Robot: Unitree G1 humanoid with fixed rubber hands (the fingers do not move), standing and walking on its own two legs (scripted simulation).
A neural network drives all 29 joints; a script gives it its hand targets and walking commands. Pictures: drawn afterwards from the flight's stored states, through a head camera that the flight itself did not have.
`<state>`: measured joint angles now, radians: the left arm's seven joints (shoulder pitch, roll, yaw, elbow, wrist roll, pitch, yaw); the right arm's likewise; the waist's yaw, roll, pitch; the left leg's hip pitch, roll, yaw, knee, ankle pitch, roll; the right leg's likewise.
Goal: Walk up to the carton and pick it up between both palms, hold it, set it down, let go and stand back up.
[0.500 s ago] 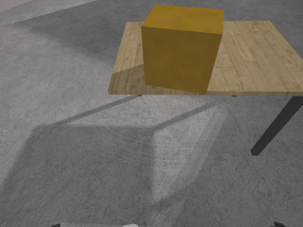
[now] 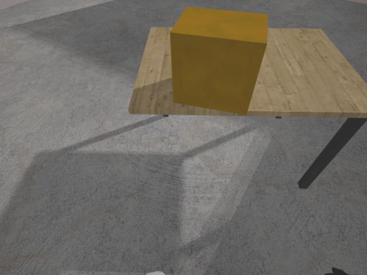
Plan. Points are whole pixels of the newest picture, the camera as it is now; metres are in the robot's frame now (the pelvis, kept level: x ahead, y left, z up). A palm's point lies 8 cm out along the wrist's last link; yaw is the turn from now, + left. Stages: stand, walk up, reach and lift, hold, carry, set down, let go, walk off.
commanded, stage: walk up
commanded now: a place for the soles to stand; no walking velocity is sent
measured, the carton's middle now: (217, 61) +0.79 -0.08 +0.04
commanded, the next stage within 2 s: none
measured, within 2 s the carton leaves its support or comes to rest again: neither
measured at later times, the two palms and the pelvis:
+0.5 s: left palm out of the picture +0.10 +0.28 -0.06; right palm out of the picture +0.18 -0.39 -0.07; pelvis +0.08 -0.06 +0.02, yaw -2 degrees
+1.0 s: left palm (101, 205) +0.32 +0.25 -0.10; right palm (352, 203) +0.31 -0.38 -0.05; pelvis +0.24 -0.05 +0.01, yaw -4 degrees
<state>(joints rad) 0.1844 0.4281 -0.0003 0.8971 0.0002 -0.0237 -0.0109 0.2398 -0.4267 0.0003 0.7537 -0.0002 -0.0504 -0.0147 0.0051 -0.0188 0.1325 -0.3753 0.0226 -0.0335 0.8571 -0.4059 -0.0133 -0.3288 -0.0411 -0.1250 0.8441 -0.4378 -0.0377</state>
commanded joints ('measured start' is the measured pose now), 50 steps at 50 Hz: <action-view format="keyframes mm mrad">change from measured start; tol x32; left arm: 1 -80 178 78 -68 2 -2 2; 12 369 297 156 -9 16 -55 -29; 50 201 251 132 -147 19 -5 -47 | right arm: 1 -28 -263 -77 29 -16 -28 -19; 50 47 -307 -136 -30 -16 -61 9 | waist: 1 15 121 -165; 10 39 178 -104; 13 189 -245 -74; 29 66 -149 99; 38 -107 282 -349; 50 18 169 71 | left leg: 1 31 168 -360 -325 217 201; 4 138 305 -639 -557 -618 322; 10 -34 250 -425 -423 -386 254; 14 -670 -83 -106 342 -142 58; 35 64 -41 119 -386 304 104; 38 711 377 -827 -486 227 411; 50 -134 286 -359 -707 -411 240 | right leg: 1 0 -17 143 -77 72 -11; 6 -317 -26 188 123 -212 -14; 11 197 -1 149 -209 -69 -30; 13 479 -318 791 -662 -375 -32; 20 410 -203 361 -451 660 66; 35 306 -144 121 -178 837 -39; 37 -21 1 64 394 554 27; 38 -353 186 117 587 -82 79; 50 -184 -97 173 179 112 14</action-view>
